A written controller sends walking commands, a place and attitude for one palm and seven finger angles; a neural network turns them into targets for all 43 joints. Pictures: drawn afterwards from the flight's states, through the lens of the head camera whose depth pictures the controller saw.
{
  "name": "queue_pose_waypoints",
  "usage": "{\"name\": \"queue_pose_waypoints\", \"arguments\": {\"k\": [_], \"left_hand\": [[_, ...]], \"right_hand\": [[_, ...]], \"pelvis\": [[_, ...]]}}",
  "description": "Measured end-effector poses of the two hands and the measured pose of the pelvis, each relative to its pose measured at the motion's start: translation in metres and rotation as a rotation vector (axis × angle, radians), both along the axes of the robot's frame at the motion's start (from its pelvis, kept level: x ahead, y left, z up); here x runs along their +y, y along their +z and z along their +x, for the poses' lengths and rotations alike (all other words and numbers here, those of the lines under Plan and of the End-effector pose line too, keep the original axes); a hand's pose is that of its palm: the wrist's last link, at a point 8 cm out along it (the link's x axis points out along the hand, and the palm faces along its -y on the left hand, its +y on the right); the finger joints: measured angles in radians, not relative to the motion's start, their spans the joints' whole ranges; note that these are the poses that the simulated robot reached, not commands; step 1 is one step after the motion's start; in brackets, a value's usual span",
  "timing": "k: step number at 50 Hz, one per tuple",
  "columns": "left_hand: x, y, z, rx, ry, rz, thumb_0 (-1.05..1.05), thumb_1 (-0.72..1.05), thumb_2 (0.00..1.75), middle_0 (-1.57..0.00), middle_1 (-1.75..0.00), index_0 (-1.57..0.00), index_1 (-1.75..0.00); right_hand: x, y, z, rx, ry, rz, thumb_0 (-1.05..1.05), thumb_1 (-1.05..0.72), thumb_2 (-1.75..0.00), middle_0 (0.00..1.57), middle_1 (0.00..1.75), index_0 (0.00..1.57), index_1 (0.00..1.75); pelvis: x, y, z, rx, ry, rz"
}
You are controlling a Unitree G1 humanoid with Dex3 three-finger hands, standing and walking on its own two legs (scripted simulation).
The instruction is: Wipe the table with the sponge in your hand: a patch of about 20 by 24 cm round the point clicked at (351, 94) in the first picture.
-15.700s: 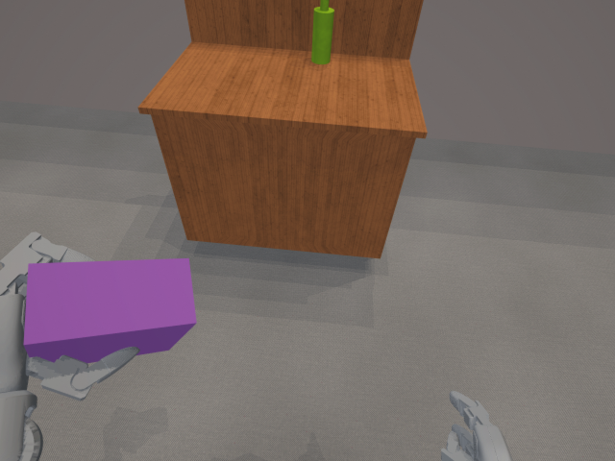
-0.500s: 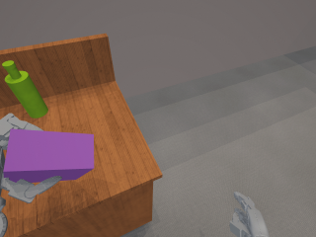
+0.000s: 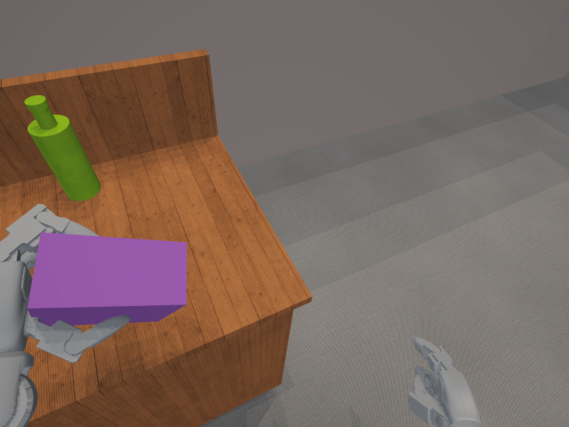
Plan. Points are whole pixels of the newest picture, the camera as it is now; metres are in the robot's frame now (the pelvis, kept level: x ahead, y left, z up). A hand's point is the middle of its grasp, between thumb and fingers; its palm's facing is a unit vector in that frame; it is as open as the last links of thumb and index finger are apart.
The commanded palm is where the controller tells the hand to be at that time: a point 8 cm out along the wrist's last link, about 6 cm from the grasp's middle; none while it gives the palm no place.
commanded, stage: come to a stop and stand still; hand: left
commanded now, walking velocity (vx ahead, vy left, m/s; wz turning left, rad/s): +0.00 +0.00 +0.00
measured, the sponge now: (132, 285) +0.24 +0.19 +0.13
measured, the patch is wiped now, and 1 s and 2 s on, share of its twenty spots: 0.00 0.00 0.00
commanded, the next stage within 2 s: look again from close up in 1.14 s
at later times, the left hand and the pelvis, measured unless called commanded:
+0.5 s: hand out of the picture +0.12 +0.28 +0.17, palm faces +0.51 -0.79 -0.33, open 10.7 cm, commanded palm +0.07 +0.31 +0.18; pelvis -0.05 +0.01 -0.01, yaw +7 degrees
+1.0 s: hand out of the picture +0.16 +0.29 +0.16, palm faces +0.44 -0.81 -0.39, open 10.7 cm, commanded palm +0.10 +0.31 +0.18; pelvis -0.05 +0.03 +0.00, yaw +3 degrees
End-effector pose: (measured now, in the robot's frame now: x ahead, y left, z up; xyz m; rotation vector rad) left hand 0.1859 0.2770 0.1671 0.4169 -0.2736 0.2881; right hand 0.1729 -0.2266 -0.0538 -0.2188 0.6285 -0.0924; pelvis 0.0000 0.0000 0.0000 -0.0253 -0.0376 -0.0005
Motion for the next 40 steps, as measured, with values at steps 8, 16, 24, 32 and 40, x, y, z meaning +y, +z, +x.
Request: {"name": "queue_pose_waypoints", "arguments": {"k": [8,16,24,32,40], "left_hand": [[0.035,-0.015,-0.044,0.007,0.07,0.035,-0.01,-0.55,1.02,-0.65,-1.35,-0.68,-1.32],[0.04,0.019,-0.083,-0.181,0.162,0.026,-0.01,-0.55,1.02,-0.65,-1.35,-0.68,-1.32],[0.036,0.011,-0.112,-0.119,0.169,0.031,-0.01,-0.55,1.02,-0.65,-1.35,-0.69,-1.32],[0.057,-0.008,-0.097,-0.097,0.203,-0.028,-0.01,-0.55,1.03,-0.65,-1.35,-0.69,-1.32],[0.025,0.017,-0.092,-0.08,0.086,0.073,-0.02,-0.55,1.03,-0.65,-1.35,-0.69,-1.32]], "right_hand": [[0.016,0.001,-0.029,0.041,0.029,-0.065,0.01,-0.91,-0.9,0.2,0.3,0.2,0.3],[0.037,-0.004,-0.032,0.036,0.14,-0.024,0.01,-0.91,-0.9,0.2,0.3,0.2,0.3],[0.045,-0.009,-0.024,0.016,0.184,-0.026,0.01,-0.9,-0.9,0.21,0.3,0.21,0.3],[0.044,-0.011,-0.044,0.005,0.116,-0.025,0.01,-0.91,-0.9,0.2,0.3,0.2,0.3],[0.04,-0.016,-0.069,0.071,0.108,0.018,0.01,-0.9,-0.9,0.2,0.3,0.2,0.3]], "pelvis": [[0.005,-0.003,-0.024,-0.021,0.047,-0.016],[0.005,-0.003,-0.041,-0.028,0.111,-0.021],[0.005,-0.008,-0.051,-0.023,0.135,-0.018],[0.014,-0.014,-0.064,-0.055,0.101,-0.002],[0.011,-0.005,-0.065,0.007,0.084,-0.005]]}}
